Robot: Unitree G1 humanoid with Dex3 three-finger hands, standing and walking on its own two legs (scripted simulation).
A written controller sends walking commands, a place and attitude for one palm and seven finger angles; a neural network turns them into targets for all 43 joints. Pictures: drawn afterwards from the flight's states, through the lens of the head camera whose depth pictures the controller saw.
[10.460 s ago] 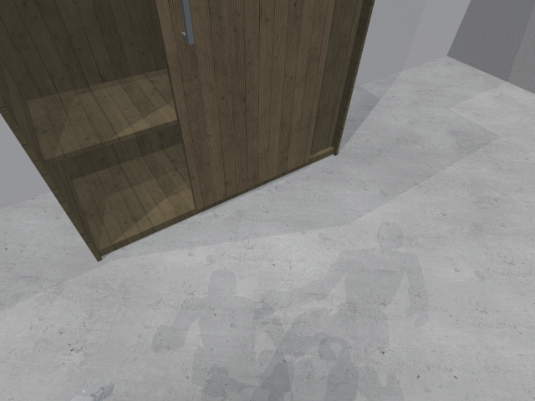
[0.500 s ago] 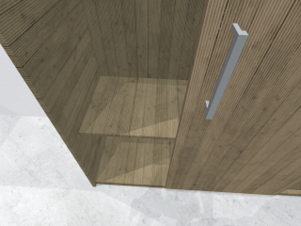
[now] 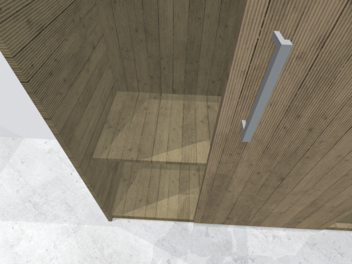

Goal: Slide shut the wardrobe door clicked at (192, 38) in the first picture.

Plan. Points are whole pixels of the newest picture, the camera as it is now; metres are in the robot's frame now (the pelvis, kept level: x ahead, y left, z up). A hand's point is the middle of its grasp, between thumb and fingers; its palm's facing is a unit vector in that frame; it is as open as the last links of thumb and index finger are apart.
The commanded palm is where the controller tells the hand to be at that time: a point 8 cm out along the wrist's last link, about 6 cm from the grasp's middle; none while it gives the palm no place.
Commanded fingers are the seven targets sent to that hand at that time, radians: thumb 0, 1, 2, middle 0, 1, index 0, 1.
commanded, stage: look again from close up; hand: right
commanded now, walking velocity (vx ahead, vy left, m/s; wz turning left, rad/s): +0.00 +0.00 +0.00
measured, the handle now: (259, 94) +0.42 -0.15 +0.19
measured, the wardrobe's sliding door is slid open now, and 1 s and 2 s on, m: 0.46 0.46 0.46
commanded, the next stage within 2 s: raise the hand with hooked fingers in 0.50 s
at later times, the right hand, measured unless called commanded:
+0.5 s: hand out of the picture -0.04 -0.16 -0.18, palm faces +0.04 +0.98 -0.17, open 7.4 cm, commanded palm none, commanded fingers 0.00 -0.90 -0.90 0.20 0.30 0.20 0.30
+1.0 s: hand out of the picture +0.14 -0.15 +0.00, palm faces -0.08 +1.00 +0.03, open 8.4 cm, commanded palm +0.11 -0.24 +0.00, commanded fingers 0.00 -0.41 -0.69 0.23 0.62 0.23 0.62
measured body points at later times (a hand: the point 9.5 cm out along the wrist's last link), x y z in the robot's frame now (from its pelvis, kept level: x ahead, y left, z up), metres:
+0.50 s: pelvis -0.01 +0.00 +0.00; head +0.00 +0.00 +0.45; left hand -0.01 +0.22 -0.16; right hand -0.04 -0.21 -0.16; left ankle -0.06 +0.12 -0.74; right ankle -0.01 -0.13 -0.74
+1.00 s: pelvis -0.06 +0.00 -0.04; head -0.05 +0.00 +0.41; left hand +0.16 +0.26 -0.07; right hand +0.14 -0.20 +0.00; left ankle -0.06 +0.12 -0.74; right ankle -0.01 -0.13 -0.74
